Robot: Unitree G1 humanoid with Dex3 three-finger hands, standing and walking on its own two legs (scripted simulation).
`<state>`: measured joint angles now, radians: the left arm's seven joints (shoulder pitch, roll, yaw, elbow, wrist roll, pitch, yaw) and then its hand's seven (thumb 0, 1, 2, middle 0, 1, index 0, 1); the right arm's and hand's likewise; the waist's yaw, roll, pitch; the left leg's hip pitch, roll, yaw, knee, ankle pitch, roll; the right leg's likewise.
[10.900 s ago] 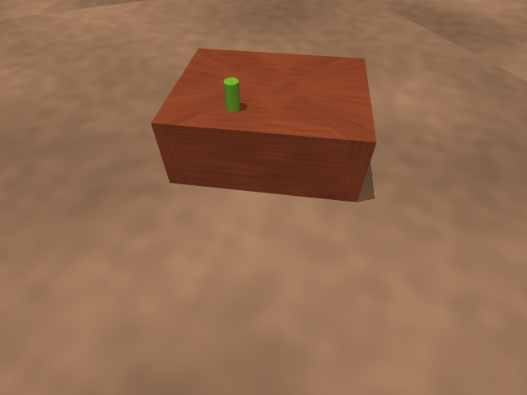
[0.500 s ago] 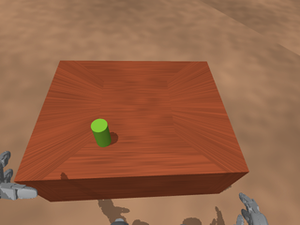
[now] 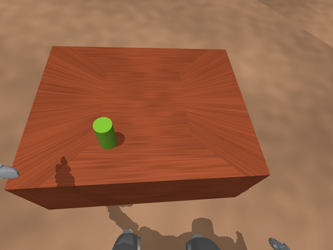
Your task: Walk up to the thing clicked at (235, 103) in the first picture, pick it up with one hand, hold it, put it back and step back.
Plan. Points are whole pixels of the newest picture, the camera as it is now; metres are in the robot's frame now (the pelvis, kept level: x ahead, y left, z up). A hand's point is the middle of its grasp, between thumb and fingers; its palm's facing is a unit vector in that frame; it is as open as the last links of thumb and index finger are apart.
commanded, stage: go down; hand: left
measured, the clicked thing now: (105, 134) +0.54 +0.22 -0.25
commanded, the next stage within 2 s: none
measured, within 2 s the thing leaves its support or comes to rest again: neither
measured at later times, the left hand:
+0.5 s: hand out of the picture +0.39 +0.40 +0.03, palm faces +0.27 -0.96 -0.09, open 17.1 cm
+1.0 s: hand out of the picture +0.41 +0.41 +0.04, palm faces +0.27 -0.96 -0.06, open 17.1 cm
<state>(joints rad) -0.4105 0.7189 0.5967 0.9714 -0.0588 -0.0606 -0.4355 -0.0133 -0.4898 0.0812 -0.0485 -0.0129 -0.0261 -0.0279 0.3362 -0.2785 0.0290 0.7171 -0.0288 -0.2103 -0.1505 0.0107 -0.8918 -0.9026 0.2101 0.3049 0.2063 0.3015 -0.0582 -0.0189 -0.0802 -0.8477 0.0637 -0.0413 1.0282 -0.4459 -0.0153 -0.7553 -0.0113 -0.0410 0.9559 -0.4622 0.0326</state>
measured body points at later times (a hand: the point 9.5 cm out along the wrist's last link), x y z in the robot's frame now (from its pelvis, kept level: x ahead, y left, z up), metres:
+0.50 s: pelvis +0.00 +0.01 -0.01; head +0.12 +0.05 +0.42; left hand +0.37 +0.45 +0.04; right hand +0.06 -0.28 -0.10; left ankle +0.03 +0.12 -0.67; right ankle +0.00 -0.15 -0.67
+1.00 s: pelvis +0.01 +0.01 -0.02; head +0.14 +0.06 +0.41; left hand +0.39 +0.46 +0.04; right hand +0.07 -0.27 -0.10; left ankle +0.03 +0.12 -0.67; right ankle +0.00 -0.15 -0.67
